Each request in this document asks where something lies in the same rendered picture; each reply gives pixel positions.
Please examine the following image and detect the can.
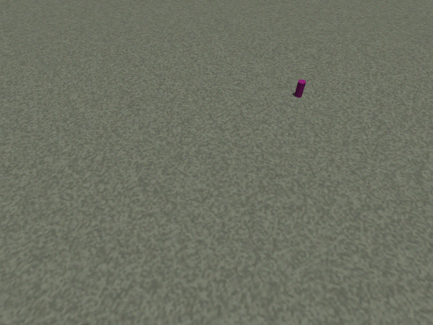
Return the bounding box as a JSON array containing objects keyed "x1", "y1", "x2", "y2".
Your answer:
[{"x1": 295, "y1": 79, "x2": 306, "y2": 98}]

